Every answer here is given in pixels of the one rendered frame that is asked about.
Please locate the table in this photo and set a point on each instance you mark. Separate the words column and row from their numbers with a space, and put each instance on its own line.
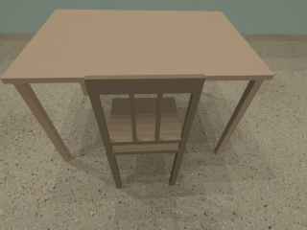
column 73, row 44

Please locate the chair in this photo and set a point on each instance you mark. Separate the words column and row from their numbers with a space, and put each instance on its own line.
column 144, row 125

